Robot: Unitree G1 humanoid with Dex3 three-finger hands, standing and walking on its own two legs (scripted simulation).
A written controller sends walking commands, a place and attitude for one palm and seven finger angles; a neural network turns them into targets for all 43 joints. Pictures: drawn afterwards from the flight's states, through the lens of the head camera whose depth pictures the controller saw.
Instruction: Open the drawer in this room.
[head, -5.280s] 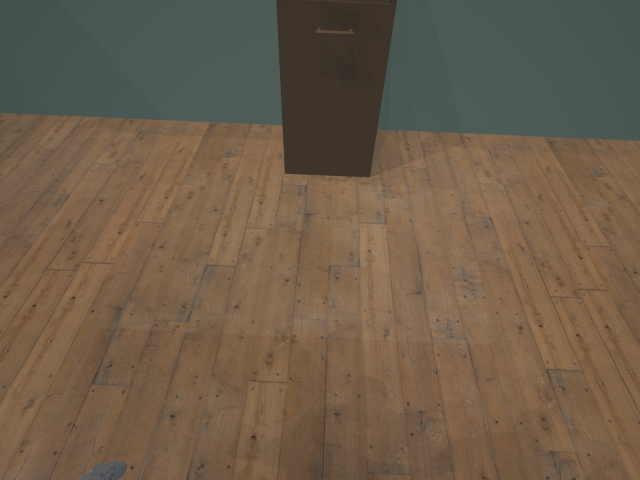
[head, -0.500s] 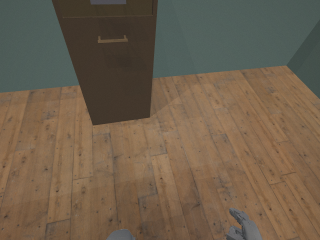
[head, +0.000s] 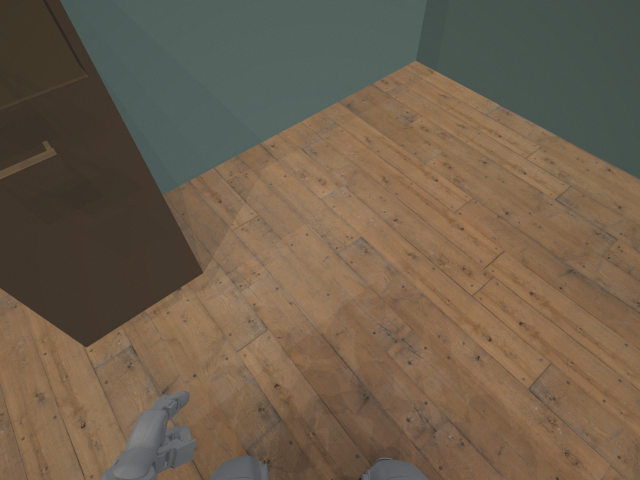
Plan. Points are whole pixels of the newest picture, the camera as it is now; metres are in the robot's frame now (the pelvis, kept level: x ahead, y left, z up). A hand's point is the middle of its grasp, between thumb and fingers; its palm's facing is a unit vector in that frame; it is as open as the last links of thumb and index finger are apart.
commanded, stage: walk to a spot facing it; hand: left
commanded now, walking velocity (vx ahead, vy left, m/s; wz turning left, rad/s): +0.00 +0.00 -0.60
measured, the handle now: out of the picture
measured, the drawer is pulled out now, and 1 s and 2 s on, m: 0.00 0.00 0.00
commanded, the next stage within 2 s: turn to face it in 1.08 s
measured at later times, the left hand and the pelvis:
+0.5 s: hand out of the picture +0.13 +0.25 -0.16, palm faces -0.21 -0.95 -0.21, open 7.4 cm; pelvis +0.02 +0.05 +0.02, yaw -18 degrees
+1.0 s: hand (229, 442) +0.19 +0.14 -0.14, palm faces -0.52 -0.83 -0.22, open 7.4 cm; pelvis +0.04 +0.00 +0.02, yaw -34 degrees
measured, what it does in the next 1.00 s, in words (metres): steps on the spot, turning right: left foot, then right foot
